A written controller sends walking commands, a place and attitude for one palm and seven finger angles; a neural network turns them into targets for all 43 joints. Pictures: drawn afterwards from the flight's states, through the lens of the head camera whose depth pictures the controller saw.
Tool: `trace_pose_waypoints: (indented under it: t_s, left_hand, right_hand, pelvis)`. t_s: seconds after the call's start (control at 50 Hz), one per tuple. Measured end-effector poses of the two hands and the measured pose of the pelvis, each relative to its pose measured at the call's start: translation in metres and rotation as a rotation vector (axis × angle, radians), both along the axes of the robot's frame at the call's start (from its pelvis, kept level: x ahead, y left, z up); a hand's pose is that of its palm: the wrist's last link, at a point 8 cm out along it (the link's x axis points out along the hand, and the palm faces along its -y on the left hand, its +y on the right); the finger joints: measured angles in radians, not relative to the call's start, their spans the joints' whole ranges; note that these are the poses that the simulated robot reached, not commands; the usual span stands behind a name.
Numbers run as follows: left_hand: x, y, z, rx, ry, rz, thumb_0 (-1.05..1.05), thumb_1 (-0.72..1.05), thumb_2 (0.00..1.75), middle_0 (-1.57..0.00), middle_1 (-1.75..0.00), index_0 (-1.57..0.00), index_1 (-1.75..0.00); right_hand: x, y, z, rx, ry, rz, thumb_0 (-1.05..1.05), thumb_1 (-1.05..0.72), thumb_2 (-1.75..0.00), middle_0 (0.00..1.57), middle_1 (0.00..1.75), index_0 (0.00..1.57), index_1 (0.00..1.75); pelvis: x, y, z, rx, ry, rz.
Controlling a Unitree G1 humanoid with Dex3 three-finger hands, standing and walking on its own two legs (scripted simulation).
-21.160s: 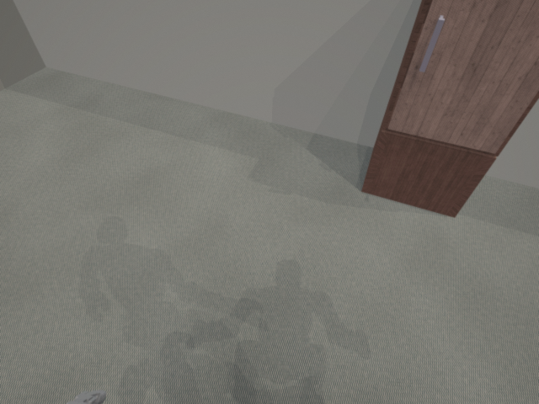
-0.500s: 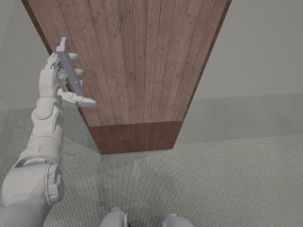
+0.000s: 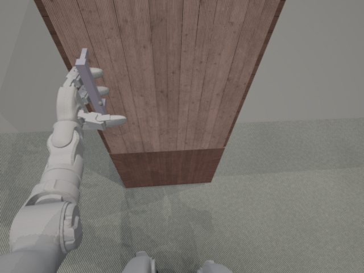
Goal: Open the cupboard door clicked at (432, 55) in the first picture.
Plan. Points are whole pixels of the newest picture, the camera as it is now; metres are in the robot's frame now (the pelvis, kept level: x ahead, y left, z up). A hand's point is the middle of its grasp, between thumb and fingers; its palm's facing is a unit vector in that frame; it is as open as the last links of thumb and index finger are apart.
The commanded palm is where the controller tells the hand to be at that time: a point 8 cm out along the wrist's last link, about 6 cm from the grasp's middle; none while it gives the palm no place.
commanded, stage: close the thumb around the handle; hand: left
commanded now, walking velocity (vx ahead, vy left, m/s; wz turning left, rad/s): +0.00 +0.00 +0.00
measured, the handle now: (94, 86) +0.52 +0.19 +0.09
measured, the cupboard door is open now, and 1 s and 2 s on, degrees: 0 10 36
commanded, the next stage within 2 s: pull the door open along its arc in 0.48 s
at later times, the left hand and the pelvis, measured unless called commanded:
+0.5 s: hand (103, 100) +0.48 +0.17 +0.08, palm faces +0.05 -1.00 -0.01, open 5.4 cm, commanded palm +0.45 +0.22 +0.08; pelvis +0.00 +0.00 +0.00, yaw +0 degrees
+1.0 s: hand (107, 126) +0.41 +0.15 +0.08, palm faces +0.03 -1.00 +0.02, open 5.4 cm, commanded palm +0.35 +0.20 +0.08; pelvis +0.02 +0.00 +0.01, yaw -1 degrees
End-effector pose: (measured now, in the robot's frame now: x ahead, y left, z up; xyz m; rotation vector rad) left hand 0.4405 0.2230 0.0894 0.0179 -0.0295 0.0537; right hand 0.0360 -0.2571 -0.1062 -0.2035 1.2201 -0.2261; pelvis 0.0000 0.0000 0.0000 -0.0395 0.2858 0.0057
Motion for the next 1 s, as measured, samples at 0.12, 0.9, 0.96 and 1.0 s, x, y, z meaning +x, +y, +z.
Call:
trace_pose_waypoints:
  t_s: [0.12, 0.9, 0.96, 1.0]
  left_hand:
    - [0.003, -0.004, -0.003, -0.003, 0.024, 0.005, -0.01, 0.00, 0.51, -0.34, -1.26, -0.33, -1.25]
    - [-0.024, -0.012, -0.007, -0.019, -0.001, -0.017, 0.01, 0.82, 0.82, -0.39, -1.35, -0.36, -1.35]
    - [-0.043, -0.017, -0.007, -0.023, -0.006, -0.029, 0.01, 0.80, 0.80, -0.39, -1.35, -0.37, -1.35]
    - [-0.057, -0.020, -0.007, -0.041, -0.008, -0.020, 0.01, 0.79, 0.79, -0.39, -1.35, -0.37, -1.35]
  right_hand:
    - [-0.001, 0.000, -0.001, 0.001, 0.001, 0.003, 0.00, -0.91, -0.90, 0.20, 0.30, 0.20, 0.30]
    - [0.021, 0.003, 0.008, 0.042, -0.053, -0.014, 0.01, -0.91, -0.90, 0.20, 0.30, 0.20, 0.30]
    - [0.038, 0.006, 0.012, 0.052, -0.101, 0.004, 0.01, -0.91, -0.90, 0.20, 0.30, 0.20, 0.30]
    - [0.051, 0.008, 0.015, 0.056, -0.140, 0.021, 0.01, -0.91, -0.90, 0.20, 0.30, 0.20, 0.30]
  pelvis:
    - [-0.002, -0.001, -0.001, 0.001, 0.001, 0.001]
    - [0.015, -0.001, 0.008, 0.011, -0.016, -0.023]
    - [0.017, 0.000, 0.011, 0.013, -0.031, -0.023]
    - [0.019, 0.001, 0.012, 0.015, -0.042, -0.023]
